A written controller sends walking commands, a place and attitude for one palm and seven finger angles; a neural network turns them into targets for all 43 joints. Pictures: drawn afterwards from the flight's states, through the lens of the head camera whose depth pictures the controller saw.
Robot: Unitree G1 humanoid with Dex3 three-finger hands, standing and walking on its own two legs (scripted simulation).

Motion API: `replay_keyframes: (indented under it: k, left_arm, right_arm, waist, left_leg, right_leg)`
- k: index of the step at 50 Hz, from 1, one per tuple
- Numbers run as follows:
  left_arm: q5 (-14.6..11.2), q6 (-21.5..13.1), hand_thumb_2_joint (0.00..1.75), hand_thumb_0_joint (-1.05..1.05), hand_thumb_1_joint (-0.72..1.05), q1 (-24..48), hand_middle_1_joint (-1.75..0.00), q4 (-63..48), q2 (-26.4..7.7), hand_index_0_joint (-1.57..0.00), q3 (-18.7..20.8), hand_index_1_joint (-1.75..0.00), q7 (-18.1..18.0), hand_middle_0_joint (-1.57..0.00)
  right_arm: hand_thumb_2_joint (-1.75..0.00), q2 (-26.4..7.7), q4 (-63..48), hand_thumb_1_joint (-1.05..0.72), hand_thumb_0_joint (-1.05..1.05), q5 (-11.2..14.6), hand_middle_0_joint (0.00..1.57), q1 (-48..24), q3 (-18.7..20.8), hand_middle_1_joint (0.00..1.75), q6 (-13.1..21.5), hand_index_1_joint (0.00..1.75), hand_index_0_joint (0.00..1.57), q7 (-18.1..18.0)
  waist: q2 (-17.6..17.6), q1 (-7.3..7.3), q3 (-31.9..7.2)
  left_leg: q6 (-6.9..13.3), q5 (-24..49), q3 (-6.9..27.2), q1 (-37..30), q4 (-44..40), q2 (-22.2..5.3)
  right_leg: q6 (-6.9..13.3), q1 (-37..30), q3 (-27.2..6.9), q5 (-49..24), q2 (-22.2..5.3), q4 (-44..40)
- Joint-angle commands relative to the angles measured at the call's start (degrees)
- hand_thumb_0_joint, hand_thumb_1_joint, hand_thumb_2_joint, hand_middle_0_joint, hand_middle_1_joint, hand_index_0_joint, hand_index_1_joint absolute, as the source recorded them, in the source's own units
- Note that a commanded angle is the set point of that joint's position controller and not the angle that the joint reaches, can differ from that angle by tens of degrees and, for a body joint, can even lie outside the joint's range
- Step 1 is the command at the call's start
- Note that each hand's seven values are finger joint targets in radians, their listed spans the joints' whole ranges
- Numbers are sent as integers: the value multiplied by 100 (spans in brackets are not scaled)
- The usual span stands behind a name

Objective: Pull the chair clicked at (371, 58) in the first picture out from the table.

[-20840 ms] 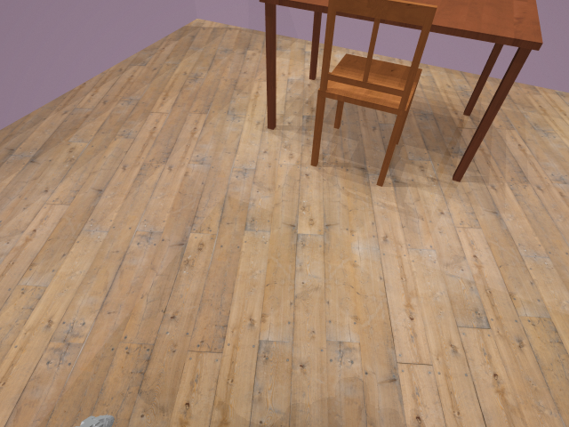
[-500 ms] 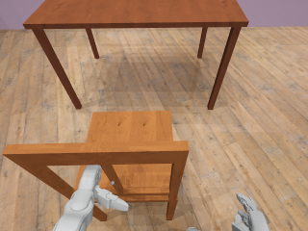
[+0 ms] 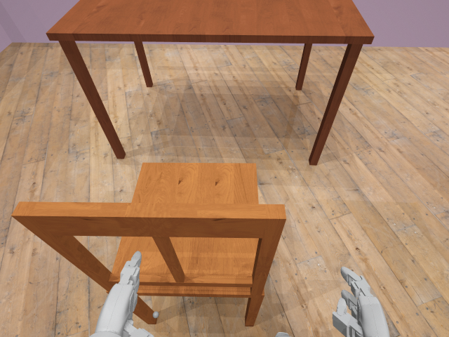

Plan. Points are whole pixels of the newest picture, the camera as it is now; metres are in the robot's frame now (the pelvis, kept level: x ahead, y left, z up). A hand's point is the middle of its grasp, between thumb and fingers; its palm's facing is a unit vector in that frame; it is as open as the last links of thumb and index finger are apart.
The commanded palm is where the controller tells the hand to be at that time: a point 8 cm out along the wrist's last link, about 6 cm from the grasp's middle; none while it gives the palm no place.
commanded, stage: draw the fingers out of the gap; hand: left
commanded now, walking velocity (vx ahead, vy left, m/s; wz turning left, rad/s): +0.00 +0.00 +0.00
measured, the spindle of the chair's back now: (171, 258) +0.28 +0.12 -0.06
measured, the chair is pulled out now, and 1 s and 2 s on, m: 0.61 0.61 0.61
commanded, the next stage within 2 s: draw the hand back to the body in 0.18 s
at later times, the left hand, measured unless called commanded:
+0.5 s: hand (132, 320) +0.16 +0.14 +0.04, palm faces +0.06 -1.00 -0.03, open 17.5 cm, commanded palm +0.11 +0.20 +0.05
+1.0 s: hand (63, 308) +0.16 +0.21 +0.10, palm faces +0.22 -0.90 -0.38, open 16.1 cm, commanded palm +0.12 +0.26 +0.14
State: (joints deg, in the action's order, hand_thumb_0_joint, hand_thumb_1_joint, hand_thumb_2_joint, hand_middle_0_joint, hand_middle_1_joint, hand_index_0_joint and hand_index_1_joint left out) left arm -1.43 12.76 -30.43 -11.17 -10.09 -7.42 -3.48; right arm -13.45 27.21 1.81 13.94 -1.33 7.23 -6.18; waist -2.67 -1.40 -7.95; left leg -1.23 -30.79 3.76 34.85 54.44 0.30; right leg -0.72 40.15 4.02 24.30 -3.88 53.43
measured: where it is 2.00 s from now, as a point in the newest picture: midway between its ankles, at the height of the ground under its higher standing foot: outside the picture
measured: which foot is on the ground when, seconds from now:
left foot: down 0.00-1.00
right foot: down 0.00-1.00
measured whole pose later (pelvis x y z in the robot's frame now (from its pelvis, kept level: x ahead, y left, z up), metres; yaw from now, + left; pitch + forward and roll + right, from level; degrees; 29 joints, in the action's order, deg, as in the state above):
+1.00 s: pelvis +0.00 +0.01 +0.02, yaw +0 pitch +4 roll -1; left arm -3.5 1.0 -40.9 -27.3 -18.0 5.8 -7.2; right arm -11.9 30.8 2.8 13.6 -0.7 7.0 -7.4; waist -4.4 2.0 -4.9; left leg -1.0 -28.3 4.1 23.4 47.8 -0.5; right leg -1.0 27.6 4.7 21.1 -3.0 45.1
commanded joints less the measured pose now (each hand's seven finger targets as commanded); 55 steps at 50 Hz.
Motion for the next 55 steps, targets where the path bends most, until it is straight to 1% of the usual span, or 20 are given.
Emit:
replay_keyframes:
  k: [1,11,15,16,17,18,19,22,26,29,31,33,36,40,41,42,43,45,48,55]
  left_arm:
    - [43,-344,20,0,-55,-356,0,-1354,-340,0,202,0,-31,0]
    - [163,-450,20,0,-55,-1024,0,-1841,-287,0,-7,0,-15,0]
    - [207,-492,20,0,-55,-1659,0,-2007,-251,0,-35,0,-23,0]
    - [-497,-1215,20,0,-55,-1120,0,-2754,249,0,-79,0,85,0]
    - [-492,-1573,20,0,-55,-1201,0,-2462,-192,0,302,0,117,0]
    - [-581,-1830,20,0,-55,-1221,0,-2490,-395,0,575,0,140,0]
    - [-627,-2099,20,0,-55,-1281,0,-2578,-421,0,674,0,189,0]
    - [-710,-2841,20,0,-55,-1352,0,-2441,-324,0,700,0,427,0]
    - [-861,-3673,20,0,-55,-1381,0,-2200,-408,0,786,0,969,0]
    - [-1062,-3478,20,0,-55,-1546,0,-2536,-729,0,1169,0,1199,0]
    - [-1214,-3332,20,0,-55,-1358,0,-2926,-885,0,1403,0,1157,0]
    - [-1294,-3222,20,0,-55,-1327,0,-3004,-946,0,1593,0,1064,0]
    - [-1393,-3025,22,0,-51,-1305,-1,-2625,-789,-1,1610,-1,1077,-1]
    - [-1438,-2725,29,0,-37,-1134,-4,-2425,-955,-2,1819,-4,1252,-2]
    - [-446,-2238,31,0,-33,-1299,-5,-2536,-1978,-3,2270,-5,340,-3]
    - [-340,-1995,32,0,-30,-1393,-5,-2885,-1298,-4,1792,-5,20,-4]
    - [-251,-1795,34,0,-26,-1283,-6,-2929,-1368,-4,1843,-6,-204,-4]
    - [-170,-1580,37,0,-19,-1329,-8,-2767,-1267,-5,1766,-8,-438,-5]
    - [-91,-1494,43,0,-8,-799,-10,-2908,-1605,-7,2000,-10,-650,-7]
    - [-58,-1552,55,0,17,-248,-15,-2639,-1629,-10,2255,-15,-763,-10]
  right_arm:
    - [-90,-617,-1003,-90,0,4,20,-374,287,30,300,30,20,-69]
    - [-90,-558,-1165,-90,0,19,20,-374,317,30,313,30,20,-95]
    - [-90,-513,-1236,-90,0,34,20,-384,374,30,301,30,20,-88]
    - [-90,-473,-1204,-90,0,46,20,-359,343,30,446,30,20,-70]
    - [-90,-484,-1018,-90,0,38,20,-365,387,30,519,30,20,-69]
    - [-90,-493,-961,-90,0,32,20,-320,408,30,559,30,20,-65]
    - [-90,-472,-935,-90,0,41,20,-299,434,30,588,30,20,-36]
    - [-90,-391,-815,-90,0,97,20,-410,491,30,609,30,20,86]
    - [-90,-379,-723,-90,0,135,20,-635,562,30,586,30,20,284]
    - [-90,-420,-936,-90,0,225,20,-752,574,30,487,30,20,278]
    - [-90,-396,-948,-90,0,261,20,-727,544,30,469,30,20,208]
    - [-90,-377,-889,-90,0,275,20,-688,536,30,472,30,20,141]
    - [-90,-378,-802,-90,0,289,20,-706,480,30,507,30,20,91]
    - [-90,-455,-771,-90,0,318,20,-763,424,30,622,30,20,7]
    - [-90,-371,-743,-90,0,158,20,-609,389,30,418,30,20,-96]
    - [-90,-285,-869,-90,0,130,20,-572,300,30,380,30,20,-102]
    - [-90,-301,-775,-90,0,122,20,-585,300,30,334,30,20,-106]
    - [-90,-321,-658,-90,0,99,20,-672,265,30,240,30,20,-137]
    - [-90,-388,-533,-90,0,68,20,-774,212,30,280,30,20,-173]
    - [-90,-455,-216,-90,0,7,20,-890,195,30,434,30,20,-139]
  waist:
    - [412,-66,-762]
    - [285,-60,-582]
    - [284,41,-766]
    - [544,-73,-531]
    - [478,7,-674]
    - [372,52,-663]
    - [269,89,-848]
    - [55,119,-769]
    - [230,115,-802]
    - [91,199,-1089]
    - [-17,188,-1118]
    - [129,181,-1138]
    - [394,122,-706]
    - [320,132,-459]
    - [-9,591,-677]
    - [-106,391,-367]
    - [-190,411,-315]
    - [18,366,-57]
    - [-96,375,176]
    - [-56,394,475]
  left_leg:
    - [189,1670,-213,146,-746,47]
    - [184,1527,-150,267,-641,39]
    - [169,1702,-147,278,-587,40]
    - [135,1674,-143,442,-365,107]
    - [135,1565,-165,510,-280,106]
    - [120,1589,-153,614,-271,104]
    - [100,1647,-159,548,-235,113]
    - [49,1660,-171,669,-97,82]
    - [57,1502,-162,986,115,20]
    - [105,1369,-209,759,-92,35]
    - [122,1404,-166,578,-228,28]
    - [135,1547,-122,452,-307,13]
    - [122,1327,-109,440,-486,3]
    - [133,1099,-103,214,-761,-16]
    - [98,1230,-98,-30,-1154,-230]
    - [85,1247,-119,-152,-1277,-198]
    - [88,1342,-99,-246,-1344,-226]
    - [104,1500,-109,-534,-1491,-264]
    - [107,1561,-86,-852,-1799,-269]
    - [111,1875,-80,-1617,-2407,-274]
  right_leg:
    - [110,-1126,83,-1247,83,-732]
    - [136,-772,139,-927,119,-595]
    - [162,-815,152,-1079,129,-477]
    - [134,-518,253,-1216,171,-410]
    - [141,-531,190,-1108,180,-338]
    - [167,-542,185,-1081,179,-279]
    - [175,-579,159,-1089,170,-209]
    - [186,-324,145,-1021,176,-16]
    - [180,-213,35,-903,146,145]
    - [170,-659,-48,-763,121,-99]
    - [163,-776,0,-754,137,-214]
    - [158,-900,52,-905,154,-324]
    - [106,-891,106,-686,168,-552]
    - [87,-1030,66,-369,127,-871]
    - [260,-1664,-121,-451,-29,-1061]
    - [237,-1703,-5,-558,-61,-1180]
    - [260,-1845,15,-625,-55,-1278]
    - [240,-1978,79,-843,-32,-1439]
    - [250,-2257,88,-881,-25,-1791]
    - [237,-2722,67,-1276,-35,-2296]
